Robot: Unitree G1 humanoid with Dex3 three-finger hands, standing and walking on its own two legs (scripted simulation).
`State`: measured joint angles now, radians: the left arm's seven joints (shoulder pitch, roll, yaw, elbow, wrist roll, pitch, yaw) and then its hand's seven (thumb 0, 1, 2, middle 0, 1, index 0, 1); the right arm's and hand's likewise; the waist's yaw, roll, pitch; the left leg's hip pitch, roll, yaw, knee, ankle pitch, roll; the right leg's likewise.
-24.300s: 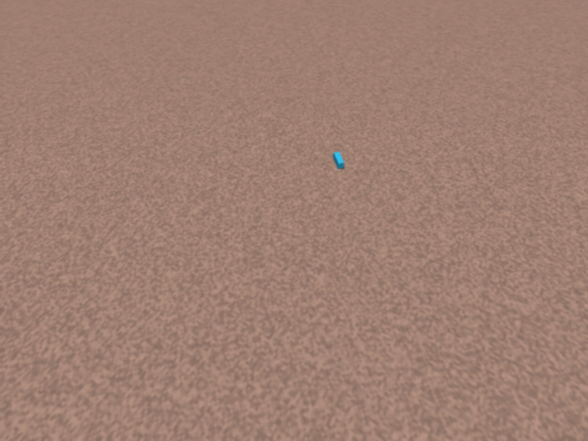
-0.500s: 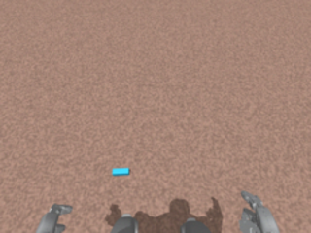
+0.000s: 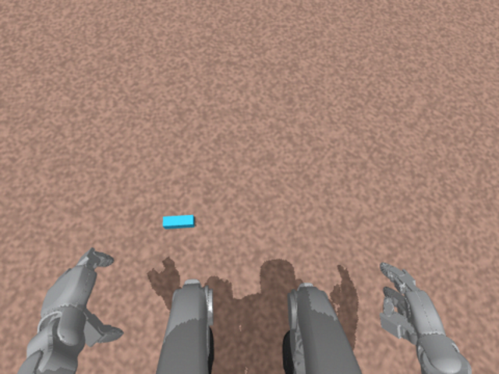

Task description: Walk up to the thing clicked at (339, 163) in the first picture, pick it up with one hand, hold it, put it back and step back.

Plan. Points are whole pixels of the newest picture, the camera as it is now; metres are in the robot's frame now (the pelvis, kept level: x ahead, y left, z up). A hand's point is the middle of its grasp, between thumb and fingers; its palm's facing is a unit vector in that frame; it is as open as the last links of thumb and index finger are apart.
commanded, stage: rise first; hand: left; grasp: from above
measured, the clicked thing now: (179, 222) +0.49 +0.22 -0.55
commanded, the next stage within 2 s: none
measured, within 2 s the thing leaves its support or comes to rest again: neither
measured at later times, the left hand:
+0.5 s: hand (136, 254) +0.35 +0.27 -0.32, palm faces -0.46 -0.13 -0.88, open 12.9 cm
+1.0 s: hand (147, 238) +0.40 +0.27 -0.39, palm faces -0.46 -0.03 -0.89, open 12.9 cm
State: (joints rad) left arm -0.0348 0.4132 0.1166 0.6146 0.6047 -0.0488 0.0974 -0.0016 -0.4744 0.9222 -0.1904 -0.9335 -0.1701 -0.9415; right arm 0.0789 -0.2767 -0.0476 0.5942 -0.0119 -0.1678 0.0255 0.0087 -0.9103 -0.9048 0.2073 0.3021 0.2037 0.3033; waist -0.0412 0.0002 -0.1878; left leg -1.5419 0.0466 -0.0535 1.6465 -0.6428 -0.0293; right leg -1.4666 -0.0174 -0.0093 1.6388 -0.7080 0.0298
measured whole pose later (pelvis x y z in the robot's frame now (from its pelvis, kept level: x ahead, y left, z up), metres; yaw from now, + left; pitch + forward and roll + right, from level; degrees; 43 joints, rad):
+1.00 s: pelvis -0.06 +0.01 -0.22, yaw -7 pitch +33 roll -8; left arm -0.89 0.73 0.10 1.38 1.26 -0.24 0.36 0.00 -0.31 0.83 -0.29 -0.78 -0.28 -0.77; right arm 0.11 -0.24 0.04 0.77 -0.14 -0.04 0.10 0.00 -0.90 -0.90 0.21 0.30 0.20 0.30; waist -0.19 -0.04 -0.06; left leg -2.30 0.04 -0.17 2.34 -0.64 -0.03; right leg -2.18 0.04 -0.05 2.30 -0.70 0.05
